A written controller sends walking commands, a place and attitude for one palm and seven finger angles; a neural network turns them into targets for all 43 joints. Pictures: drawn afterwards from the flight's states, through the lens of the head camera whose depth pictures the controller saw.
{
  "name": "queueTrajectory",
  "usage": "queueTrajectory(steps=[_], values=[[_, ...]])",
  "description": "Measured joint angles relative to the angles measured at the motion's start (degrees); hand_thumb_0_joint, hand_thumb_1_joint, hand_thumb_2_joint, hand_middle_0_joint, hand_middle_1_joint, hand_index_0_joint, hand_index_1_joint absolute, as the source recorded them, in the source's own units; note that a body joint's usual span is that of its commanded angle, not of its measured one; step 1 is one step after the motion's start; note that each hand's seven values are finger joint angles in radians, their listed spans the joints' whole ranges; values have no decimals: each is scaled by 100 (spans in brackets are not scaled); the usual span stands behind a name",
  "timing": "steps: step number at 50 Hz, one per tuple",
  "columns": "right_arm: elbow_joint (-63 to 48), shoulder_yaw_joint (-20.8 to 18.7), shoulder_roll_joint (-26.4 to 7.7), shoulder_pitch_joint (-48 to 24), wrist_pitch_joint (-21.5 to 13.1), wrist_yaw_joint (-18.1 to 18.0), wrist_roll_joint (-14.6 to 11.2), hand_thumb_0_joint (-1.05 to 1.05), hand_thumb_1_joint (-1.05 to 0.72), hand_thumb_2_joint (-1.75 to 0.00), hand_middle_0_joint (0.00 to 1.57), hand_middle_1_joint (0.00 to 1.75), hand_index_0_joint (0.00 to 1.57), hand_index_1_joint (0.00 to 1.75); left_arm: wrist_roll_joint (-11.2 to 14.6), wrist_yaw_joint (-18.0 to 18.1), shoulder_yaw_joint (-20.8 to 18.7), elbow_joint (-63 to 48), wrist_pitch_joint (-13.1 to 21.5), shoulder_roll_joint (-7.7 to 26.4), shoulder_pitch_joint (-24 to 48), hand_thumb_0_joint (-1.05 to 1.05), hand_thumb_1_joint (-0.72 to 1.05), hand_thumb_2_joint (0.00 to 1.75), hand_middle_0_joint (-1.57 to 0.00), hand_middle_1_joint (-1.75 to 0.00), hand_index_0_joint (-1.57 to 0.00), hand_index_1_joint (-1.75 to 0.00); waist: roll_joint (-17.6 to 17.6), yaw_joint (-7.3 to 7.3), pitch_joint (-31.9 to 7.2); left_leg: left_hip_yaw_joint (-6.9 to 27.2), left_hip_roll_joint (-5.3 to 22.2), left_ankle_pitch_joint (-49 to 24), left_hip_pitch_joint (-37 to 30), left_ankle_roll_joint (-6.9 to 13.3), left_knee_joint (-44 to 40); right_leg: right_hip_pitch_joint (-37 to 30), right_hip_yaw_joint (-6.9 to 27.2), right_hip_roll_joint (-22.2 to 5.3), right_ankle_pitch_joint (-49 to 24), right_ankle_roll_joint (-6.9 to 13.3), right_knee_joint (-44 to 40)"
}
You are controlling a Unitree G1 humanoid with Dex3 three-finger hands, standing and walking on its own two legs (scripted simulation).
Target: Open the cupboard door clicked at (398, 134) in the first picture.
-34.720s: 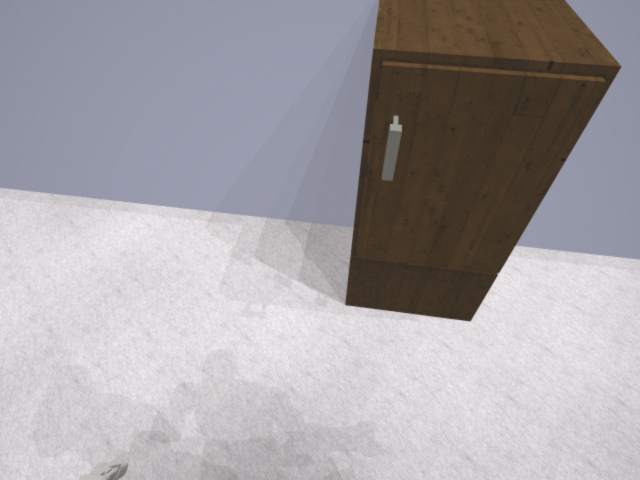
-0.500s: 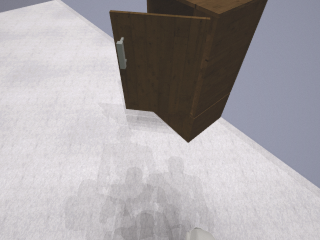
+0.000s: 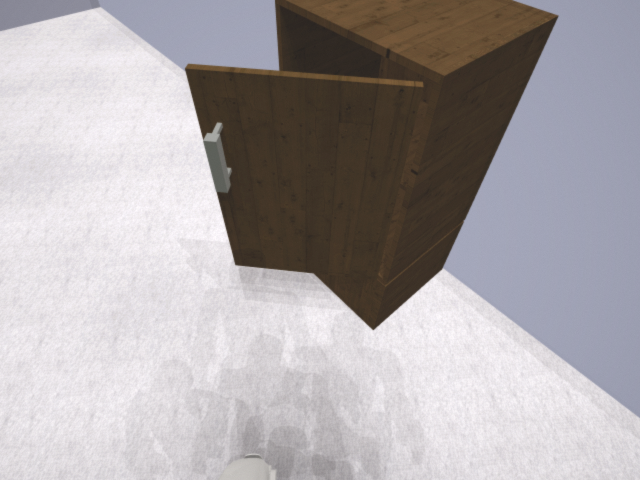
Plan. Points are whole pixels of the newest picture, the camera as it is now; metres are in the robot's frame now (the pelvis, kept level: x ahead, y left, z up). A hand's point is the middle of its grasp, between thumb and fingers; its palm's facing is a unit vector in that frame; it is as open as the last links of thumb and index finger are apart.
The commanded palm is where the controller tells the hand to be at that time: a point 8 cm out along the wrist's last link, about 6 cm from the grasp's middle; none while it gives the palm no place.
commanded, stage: take the last steps up to it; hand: left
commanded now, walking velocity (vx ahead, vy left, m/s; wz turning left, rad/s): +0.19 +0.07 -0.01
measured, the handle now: (220, 157) +0.69 +0.25 -0.03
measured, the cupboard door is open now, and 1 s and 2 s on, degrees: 42 42 42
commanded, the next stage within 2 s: come to a stop and stand still in 0.10 s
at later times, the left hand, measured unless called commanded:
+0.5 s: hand (179, 446) +0.19 +0.23 -0.18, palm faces +0.00 -0.97 -0.23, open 7.3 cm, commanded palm none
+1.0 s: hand out of the picture +0.14 +0.26 -0.18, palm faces -0.02 -0.97 -0.25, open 7.4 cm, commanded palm none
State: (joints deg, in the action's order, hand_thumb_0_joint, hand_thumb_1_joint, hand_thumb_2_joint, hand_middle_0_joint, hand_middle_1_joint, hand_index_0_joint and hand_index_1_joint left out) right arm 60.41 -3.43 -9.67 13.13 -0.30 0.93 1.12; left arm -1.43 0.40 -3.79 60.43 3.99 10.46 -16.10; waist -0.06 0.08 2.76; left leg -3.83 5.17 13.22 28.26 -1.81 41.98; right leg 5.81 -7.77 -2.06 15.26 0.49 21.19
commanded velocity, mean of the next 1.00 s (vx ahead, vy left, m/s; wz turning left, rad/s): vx -0.07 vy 0.00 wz -0.01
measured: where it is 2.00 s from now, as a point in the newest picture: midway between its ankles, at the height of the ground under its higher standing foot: outside the picture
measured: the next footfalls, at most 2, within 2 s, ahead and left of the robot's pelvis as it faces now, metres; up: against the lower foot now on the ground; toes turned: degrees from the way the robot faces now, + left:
left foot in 0.10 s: +0.18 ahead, +0.14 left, +0.00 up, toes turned +6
right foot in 0.50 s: +0.16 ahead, -0.07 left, +0.00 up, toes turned +2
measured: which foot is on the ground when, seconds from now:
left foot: up 0.00-0.08, down 0.10-0.56, up 0.58-0.84, down 0.86-1.00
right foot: down 0.00-0.10, up 0.12-0.48, down 0.50-1.00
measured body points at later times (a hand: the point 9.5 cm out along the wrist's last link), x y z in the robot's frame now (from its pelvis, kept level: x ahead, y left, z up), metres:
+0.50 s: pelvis +0.12 +0.04 -0.01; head +0.14 +0.04 +0.44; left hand +0.19 +0.28 -0.16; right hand +0.14 -0.19 -0.17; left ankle +0.14 +0.14 -0.74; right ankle +0.12 -0.08 -0.74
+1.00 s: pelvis +0.08 +0.07 -0.02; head +0.08 +0.07 +0.43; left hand +0.14 +0.31 -0.16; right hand +0.15 -0.17 -0.16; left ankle +0.09 +0.15 -0.74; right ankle +0.11 -0.07 -0.74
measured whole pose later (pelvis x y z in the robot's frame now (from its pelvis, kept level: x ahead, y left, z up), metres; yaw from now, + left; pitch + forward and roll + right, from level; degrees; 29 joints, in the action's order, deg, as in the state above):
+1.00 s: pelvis +0.08 +0.07 -0.02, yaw -3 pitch -3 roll +0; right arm 51.9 -1.4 -10.5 12.8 1.1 -1.0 0.8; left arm -1.7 2.5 -0.8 56.5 -2.4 11.1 -14.1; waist 0.0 0.4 2.3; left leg -5.2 -1.1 18.5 13.1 3.3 34.1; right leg 17.1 -0.3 -3.1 19.3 0.6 35.9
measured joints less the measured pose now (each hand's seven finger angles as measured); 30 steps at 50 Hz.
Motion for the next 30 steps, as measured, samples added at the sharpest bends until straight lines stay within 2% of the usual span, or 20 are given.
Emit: queueTrajectory(steps=[4, 5, 7, 9, 10, 12, 15, 19, 22, 25, 28, 30], values=[[-169, 18, -108, -260, -109, 39, 5, 0, -92, -90, 19, 30, 19, 30, -15, -26, 22, 227, -113, 15, -349, 0, 93, 90, -20, -30, -20, -30, -84, 137, -18, -159, -179, -203, -492, 75, -1007, -205, 42, -161, 491, -232, 383], [-237, 29, -162, -288, -175, 37, 21, 0, -92, -90, 19, 30, 19, 30, -12, -33, 29, 251, -152, -5, -458, 0, 93, 90, -20, -30, -20, -30, -45, 158, -47, -159, -186, -451, -636, 179, -1225, -116, 67, -174, 715, -219, 730], [-322, 38, -132, -412, -254, -30, 64, 0, -91, -90, 19, 30, 19, 30, 2, -24, 42, 316, -269, 27, -467, 0, 92, 90, -20, -30, -20, -30, -176, 151, 29, -271, -286, -455, -560, 408, -827, 381, 266, -268, 1329, -73, 2116], [-394, 90, -80, -439, -262, -92, 65, 0, -91, -90, 20, 30, 19, 30, -2, -7, 60, 334, -353, 35, -383, 1, 92, 90, -20, -30, -20, -30, -242, 161, 49, -379, -343, -146, -636, 512, -745, 1044, 430, -216, 1435, 39, 3527], [-407, 113, -51, -419, -261, -122, 59, 0, -91, -90, 20, 30, 19, 30, -8, -18, 66, 321, -369, 33, -315, 1, 92, 90, -20, -30, -20, -30, -251, 160, 45, -413, -375, -95, -719, 533, -840, 1336, 439, -204, 1312, 59, 3987], [-374, 169, 19, -344, -271, -173, 48, 0, -91, -90, 20, 30, 20, 30, -18, -38, 75, 242, -367, 18, -156, 1, 91, 90, -20, -30, -20, -30, -256, 161, 34, -458, -445, -183, -924, 513, -1165, 1770, 414, -219, 994, 33, 4322], [-235, 203, 95, -221, -261, -297, 5, -1, -93, -90, 20, 30, 20, 30, 16, 7, 113, 76, -357, -45, 84, 1, 91, 90, -20, -30, -20, -30, -231, 138, 7, -471, -531, -319, -1203, 562, -1615, 1993, 440, -220, 647, -77, 3694], [-31, 231, 90, -144, -97, -332, -8, -1, -94, -90, 20, 30, 20, 30, 29, 97, 122, -69, -450, -52, 363, 1, 93, 90, -20, -30, -20, -30, -195, 47, -14, -423, -531, -239, -1356, 540, -1673, 1738, 475, -150, 552, -154, 2458], [56, 200, 114, -114, 41, -335, -12, 0, -93, -90, 20, 30, 20, 30, 19, 85, 104, -165, -543, 8, 499, 1, 93, 90, -20, -30, -20, -30, -165, -15, -12, -412, -475, -59, -1346, 480, -1470, 1437, 474, -79, 471, -123, 1895], [56, 137, 125, -73, 133, -326, -29, 0, -92, -90, 20, 30, 20, 30, 5, 88, 81, -290, -579, 75, 566, 1, 92, 90, -20, -30, -20, -30, -157, -46, 0, -437, -434, 133, -1241, 391, -1177, 1095, 496, -46, -60, -45, 1365], [12, 53, 56, -104, 219, -299, -61, 0, -92, -90, 20, 30, 20, 30, -17, 112, 83, -358, -547, 65, 618, 1, 92, 90, -20, -30, -20, -30, 1, -99, 67, -394, -297, 234, -1088, 264, -885, 1061, 469, 77, 269, 49, 1295], [-26, 6, 0, -105, 299, -286, -78, 0, -91, -90, 20, 30, 20, 30, -13, 132, 110, -370, -497, 34, 650, 1, 92, 90, -20, -30, -20, -30, 47, -145, 103, -153, -366, 981, -899, 156, -260, 1066, 429, 85, 317, 112, 1315]])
